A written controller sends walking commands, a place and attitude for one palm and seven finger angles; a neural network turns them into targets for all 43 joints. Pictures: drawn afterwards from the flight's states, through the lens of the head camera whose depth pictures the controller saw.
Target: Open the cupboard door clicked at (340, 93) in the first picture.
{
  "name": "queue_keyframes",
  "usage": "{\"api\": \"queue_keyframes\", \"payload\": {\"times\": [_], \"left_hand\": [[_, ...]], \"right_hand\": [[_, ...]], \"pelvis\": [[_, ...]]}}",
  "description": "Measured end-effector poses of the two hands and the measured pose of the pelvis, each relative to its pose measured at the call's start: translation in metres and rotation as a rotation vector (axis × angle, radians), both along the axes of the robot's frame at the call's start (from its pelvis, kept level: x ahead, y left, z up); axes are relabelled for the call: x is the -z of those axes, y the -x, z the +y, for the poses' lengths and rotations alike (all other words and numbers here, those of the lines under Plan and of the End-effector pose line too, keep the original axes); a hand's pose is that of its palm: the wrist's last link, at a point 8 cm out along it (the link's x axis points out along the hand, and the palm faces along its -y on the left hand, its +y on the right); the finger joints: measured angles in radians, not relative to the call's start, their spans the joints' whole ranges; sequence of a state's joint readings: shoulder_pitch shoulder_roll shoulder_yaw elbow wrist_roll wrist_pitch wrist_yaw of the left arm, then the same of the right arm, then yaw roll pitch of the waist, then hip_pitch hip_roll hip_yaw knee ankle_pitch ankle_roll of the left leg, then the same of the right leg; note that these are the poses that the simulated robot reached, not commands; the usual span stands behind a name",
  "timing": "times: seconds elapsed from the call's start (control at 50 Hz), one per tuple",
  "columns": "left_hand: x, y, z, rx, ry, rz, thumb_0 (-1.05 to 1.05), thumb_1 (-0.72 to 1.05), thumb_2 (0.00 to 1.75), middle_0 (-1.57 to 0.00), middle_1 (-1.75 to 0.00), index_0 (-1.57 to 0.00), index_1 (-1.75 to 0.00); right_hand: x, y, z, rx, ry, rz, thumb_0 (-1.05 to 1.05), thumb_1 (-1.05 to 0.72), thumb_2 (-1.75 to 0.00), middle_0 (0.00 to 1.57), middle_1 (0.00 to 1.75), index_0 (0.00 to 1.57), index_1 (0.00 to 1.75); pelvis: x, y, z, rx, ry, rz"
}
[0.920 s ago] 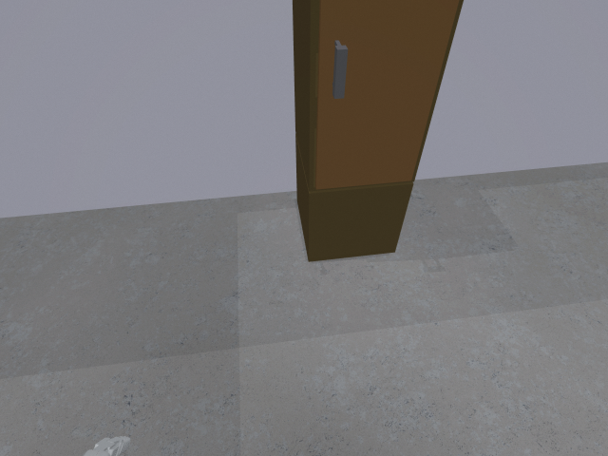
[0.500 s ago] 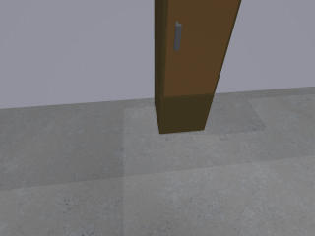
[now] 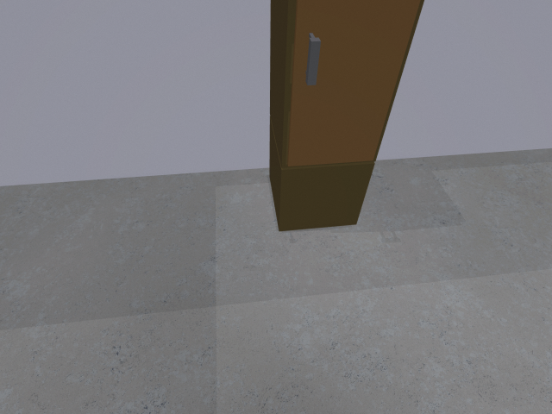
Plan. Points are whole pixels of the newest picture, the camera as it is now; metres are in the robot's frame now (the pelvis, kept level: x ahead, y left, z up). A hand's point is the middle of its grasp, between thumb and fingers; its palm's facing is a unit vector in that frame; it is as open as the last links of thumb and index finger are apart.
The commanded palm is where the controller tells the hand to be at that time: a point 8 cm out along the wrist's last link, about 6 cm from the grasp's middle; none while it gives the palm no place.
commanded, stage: look at it before walking up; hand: left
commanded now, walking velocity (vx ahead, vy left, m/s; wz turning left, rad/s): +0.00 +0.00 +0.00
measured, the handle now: (311, 58) +1.01 -0.03 +0.07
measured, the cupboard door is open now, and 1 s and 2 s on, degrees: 0 0 0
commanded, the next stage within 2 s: walk to a spot facing it in 0.52 s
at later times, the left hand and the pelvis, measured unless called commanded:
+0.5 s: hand out of the picture +0.08 +0.24 -0.15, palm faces -0.02 -0.94 -0.34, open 7.4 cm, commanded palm none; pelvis +0.02 +0.00 +0.00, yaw +0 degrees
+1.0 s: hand out of the picture +0.08 +0.19 -0.18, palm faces -0.15 -0.96 -0.25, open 7.4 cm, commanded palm none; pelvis +0.00 -0.01 -0.02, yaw -9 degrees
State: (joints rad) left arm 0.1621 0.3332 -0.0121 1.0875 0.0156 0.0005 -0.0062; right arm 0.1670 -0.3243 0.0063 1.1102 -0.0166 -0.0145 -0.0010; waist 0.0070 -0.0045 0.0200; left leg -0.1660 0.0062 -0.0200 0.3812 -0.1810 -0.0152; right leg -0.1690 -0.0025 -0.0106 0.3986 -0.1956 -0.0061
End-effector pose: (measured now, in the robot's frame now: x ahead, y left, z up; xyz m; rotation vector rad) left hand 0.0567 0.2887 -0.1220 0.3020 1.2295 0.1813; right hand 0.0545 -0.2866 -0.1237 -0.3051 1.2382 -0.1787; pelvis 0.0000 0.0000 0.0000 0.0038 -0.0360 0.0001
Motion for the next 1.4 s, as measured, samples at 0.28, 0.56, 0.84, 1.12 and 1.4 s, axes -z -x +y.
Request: {"api": "queue_keyframes", "payload": {"times": [0.28,0.56,0.84,1.12,1.4], "left_hand": [[-0.003,-0.015,0.001,0.005,-0.007,-0.013,0.01,0.91,0.9,-0.21,-0.3,-0.2,-0.3],[-0.006,-0.024,0.0,0.003,-0.016,-0.02,0.01,0.91,0.9,-0.21,-0.3,-0.2,-0.3],[0.007,-0.024,-0.018,0.036,0.01,0.03,0.01,0.91,0.9,-0.2,-0.3,-0.2,-0.3],[0.028,-0.02,-0.076,0.148,0.047,0.05,0.01,0.91,0.9,-0.21,-0.3,-0.2,-0.3],[0.004,-0.024,-0.093,0.241,0.051,0.068,0.01,0.91,0.9,-0.21,-0.3,-0.2,-0.3]], "right_hand": [[-0.002,-0.026,0.001,-0.017,-0.001,-0.036,0.0,-0.9,-0.9,0.2,0.3,0.21,0.3],[-0.005,-0.043,-0.005,-0.024,0.005,-0.053,0.0,-0.9,-0.9,0.2,0.3,0.21,0.3],[0.004,-0.027,0.001,0.055,-0.01,-0.067,0.0,-0.9,-0.9,0.2,0.3,0.2,0.3],[0.053,0.053,0.001,0.252,-0.116,-0.005,0.0,-0.9,-0.9,0.2,0.3,0.21,0.3],[0.014,0.067,-0.018,0.369,-0.071,-0.096,0.0,-0.9,-0.9,0.2,0.3,0.2,0.3]], "pelvis": [[-0.001,-0.009,0.0,0.0,-0.002,0.006],[-0.002,-0.017,-0.004,0.0,-0.002,0.005],[0.005,-0.013,-0.006,0.077,-0.005,0.013],[0.031,0.01,-0.03,0.222,-0.03,0.01],[0.003,0.023,-0.032,0.365,-0.047,0.058]]}}
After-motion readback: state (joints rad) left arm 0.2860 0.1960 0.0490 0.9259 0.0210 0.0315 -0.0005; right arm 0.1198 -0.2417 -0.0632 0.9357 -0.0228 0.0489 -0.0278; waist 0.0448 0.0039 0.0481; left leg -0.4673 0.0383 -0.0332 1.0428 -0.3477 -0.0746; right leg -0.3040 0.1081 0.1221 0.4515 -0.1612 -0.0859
